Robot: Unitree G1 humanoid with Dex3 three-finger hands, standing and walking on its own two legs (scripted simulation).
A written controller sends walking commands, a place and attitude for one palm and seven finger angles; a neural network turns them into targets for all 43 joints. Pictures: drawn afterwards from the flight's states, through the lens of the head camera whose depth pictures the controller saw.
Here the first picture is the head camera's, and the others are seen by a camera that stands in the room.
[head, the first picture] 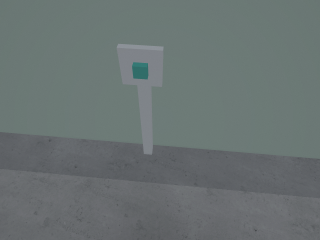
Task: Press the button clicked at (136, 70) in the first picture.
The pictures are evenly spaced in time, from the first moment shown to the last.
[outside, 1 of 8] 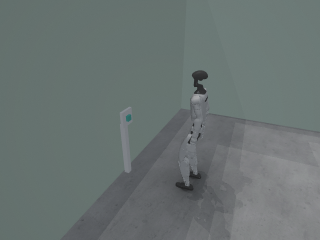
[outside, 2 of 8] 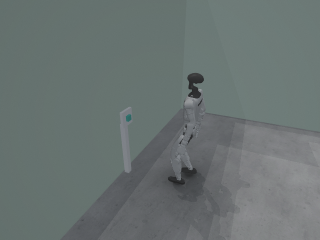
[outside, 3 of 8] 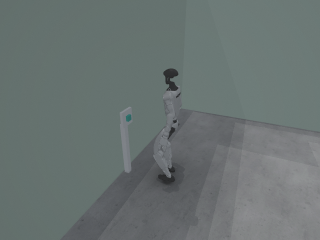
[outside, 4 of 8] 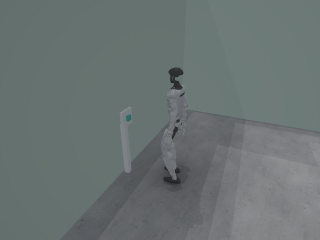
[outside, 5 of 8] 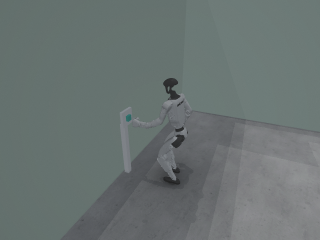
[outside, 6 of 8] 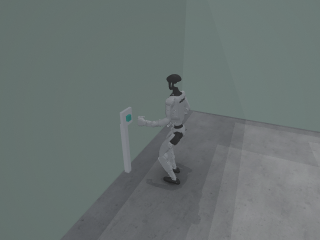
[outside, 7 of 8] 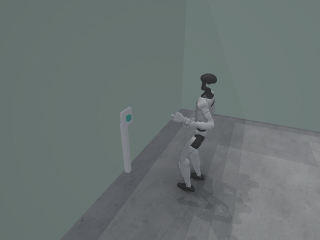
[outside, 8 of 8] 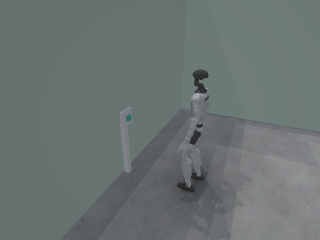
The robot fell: no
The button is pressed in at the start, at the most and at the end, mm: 0 11 0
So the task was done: yes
